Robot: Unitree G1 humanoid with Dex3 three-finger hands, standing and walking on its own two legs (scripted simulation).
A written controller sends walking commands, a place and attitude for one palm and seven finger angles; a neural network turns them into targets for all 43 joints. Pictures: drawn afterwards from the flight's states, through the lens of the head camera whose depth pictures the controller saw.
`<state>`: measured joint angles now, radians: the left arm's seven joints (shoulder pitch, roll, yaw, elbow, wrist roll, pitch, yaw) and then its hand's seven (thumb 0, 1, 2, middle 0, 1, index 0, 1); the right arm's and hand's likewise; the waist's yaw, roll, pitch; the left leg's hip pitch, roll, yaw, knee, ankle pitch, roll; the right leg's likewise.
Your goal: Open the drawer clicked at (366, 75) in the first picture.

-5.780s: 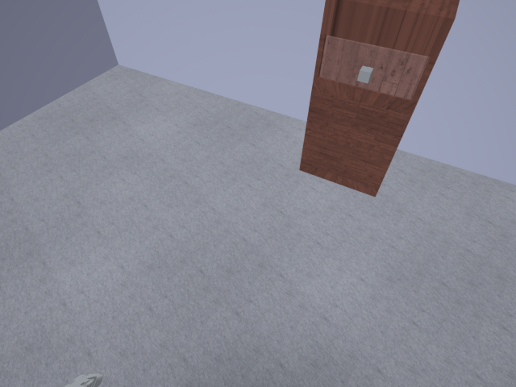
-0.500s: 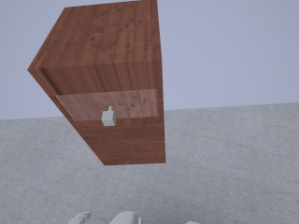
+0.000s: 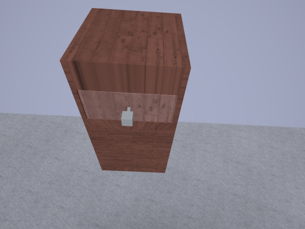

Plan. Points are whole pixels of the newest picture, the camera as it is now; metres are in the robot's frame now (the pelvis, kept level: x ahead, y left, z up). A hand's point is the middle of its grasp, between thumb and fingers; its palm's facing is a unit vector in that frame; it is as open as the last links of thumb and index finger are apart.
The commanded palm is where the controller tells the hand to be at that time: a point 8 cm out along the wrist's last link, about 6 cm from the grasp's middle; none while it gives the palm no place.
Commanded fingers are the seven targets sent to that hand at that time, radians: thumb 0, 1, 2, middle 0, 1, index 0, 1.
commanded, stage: come to a stop and stand still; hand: left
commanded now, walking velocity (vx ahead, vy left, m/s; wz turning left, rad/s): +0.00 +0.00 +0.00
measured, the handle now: (128, 114) +0.55 +0.14 -0.11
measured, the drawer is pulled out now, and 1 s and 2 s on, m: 0.00 0.00 0.00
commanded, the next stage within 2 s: look again from close up in 0.20 s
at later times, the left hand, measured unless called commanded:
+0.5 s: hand out of the picture -0.02 +0.18 -0.18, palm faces +0.01 -0.98 -0.19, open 7.4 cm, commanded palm none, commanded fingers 0.00 0.90 0.90 -0.20 -0.30 -0.20 -0.30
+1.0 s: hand out of the picture -0.07 +0.16 -0.18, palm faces +0.03 -0.99 -0.15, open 7.4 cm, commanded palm none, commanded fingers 0.00 0.90 0.90 -0.20 -0.30 -0.20 -0.30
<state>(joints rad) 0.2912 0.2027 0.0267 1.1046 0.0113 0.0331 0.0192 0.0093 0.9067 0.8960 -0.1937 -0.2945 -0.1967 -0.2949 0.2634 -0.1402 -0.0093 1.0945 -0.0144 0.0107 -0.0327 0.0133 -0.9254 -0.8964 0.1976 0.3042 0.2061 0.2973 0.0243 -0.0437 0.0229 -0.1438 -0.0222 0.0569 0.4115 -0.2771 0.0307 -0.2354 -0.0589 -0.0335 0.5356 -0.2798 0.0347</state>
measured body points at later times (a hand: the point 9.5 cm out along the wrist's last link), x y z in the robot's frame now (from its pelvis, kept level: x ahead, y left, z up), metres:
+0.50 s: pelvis -0.03 +0.01 -0.01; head -0.03 +0.01 +0.44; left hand -0.02 +0.23 -0.17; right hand -0.03 -0.21 -0.17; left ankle -0.04 +0.10 -0.74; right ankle -0.02 -0.13 -0.74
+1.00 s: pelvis -0.04 +0.00 +0.00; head -0.04 +0.00 +0.45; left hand -0.07 +0.21 -0.17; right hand -0.05 -0.22 -0.16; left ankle -0.04 +0.10 -0.74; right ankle -0.02 -0.13 -0.74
